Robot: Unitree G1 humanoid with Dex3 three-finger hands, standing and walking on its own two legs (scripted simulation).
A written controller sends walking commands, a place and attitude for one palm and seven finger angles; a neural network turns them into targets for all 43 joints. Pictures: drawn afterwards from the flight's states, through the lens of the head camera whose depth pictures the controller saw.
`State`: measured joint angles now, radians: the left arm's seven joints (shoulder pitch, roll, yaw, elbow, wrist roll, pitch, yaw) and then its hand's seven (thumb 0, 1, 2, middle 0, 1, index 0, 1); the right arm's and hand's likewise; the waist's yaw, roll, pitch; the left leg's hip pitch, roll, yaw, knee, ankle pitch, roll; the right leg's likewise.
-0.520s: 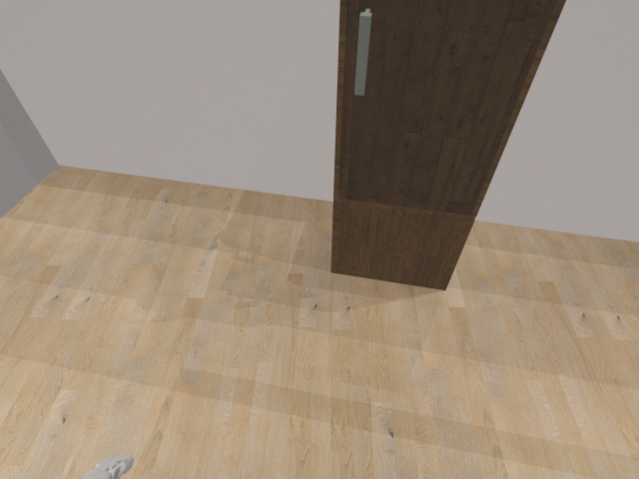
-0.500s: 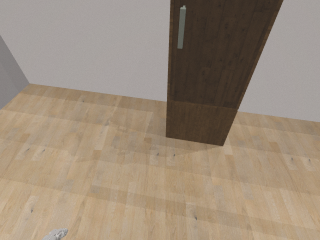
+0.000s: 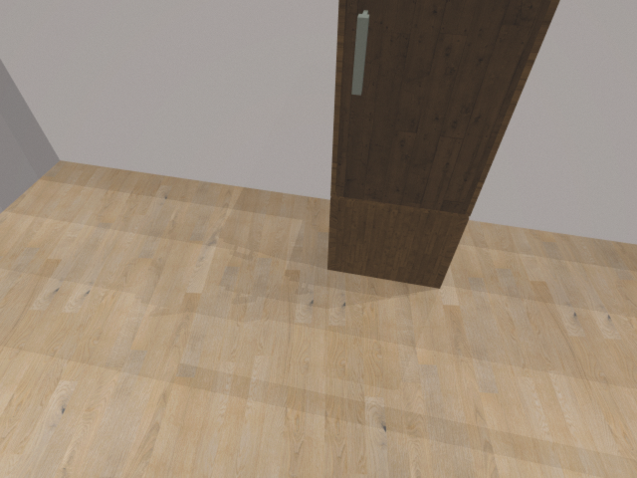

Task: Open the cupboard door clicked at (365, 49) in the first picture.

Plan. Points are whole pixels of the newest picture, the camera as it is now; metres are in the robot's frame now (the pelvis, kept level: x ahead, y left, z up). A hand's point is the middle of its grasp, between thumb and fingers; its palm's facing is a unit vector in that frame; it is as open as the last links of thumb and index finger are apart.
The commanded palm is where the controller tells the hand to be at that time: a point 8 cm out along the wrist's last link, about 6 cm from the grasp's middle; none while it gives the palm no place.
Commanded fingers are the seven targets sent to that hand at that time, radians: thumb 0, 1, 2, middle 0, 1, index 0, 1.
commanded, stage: stand and wait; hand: left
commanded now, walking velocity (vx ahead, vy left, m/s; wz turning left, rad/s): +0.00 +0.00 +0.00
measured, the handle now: (361, 53) +0.97 -0.04 +0.11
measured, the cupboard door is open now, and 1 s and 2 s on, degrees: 0 0 0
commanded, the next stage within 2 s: look at it before walking up in 0.30 s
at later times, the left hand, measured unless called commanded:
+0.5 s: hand out of the picture +0.07 +0.25 -0.15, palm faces -0.03 -0.94 -0.34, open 7.3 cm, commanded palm none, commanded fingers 0.00 0.90 0.90 -0.20 -0.30 -0.20 -0.30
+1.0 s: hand out of the picture +0.08 +0.25 -0.15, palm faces -0.03 -0.94 -0.35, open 7.3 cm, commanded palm none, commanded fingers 0.00 0.90 0.90 -0.20 -0.30 -0.20 -0.30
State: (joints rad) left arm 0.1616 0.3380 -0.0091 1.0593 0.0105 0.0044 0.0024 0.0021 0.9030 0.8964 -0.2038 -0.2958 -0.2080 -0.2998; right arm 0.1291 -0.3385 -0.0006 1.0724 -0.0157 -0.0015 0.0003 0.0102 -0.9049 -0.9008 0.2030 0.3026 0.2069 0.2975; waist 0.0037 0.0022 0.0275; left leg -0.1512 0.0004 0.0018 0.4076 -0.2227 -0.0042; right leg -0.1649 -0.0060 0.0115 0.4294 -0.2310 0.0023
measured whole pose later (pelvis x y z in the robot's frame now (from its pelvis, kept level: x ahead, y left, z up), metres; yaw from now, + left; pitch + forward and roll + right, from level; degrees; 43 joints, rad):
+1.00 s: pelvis +0.00 +0.00 +0.00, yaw +0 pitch -2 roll +0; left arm 0.14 0.34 -0.01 1.09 0.01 -0.01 0.00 0.00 0.90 0.90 -0.20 -0.30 -0.21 -0.30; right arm 0.11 -0.34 0.00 1.11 -0.01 -0.01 0.00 0.01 -0.91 -0.90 0.20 0.30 0.21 0.30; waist 0.00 0.00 0.03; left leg -0.13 0.00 0.01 0.35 -0.20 -0.01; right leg -0.14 0.00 0.02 0.37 -0.21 0.00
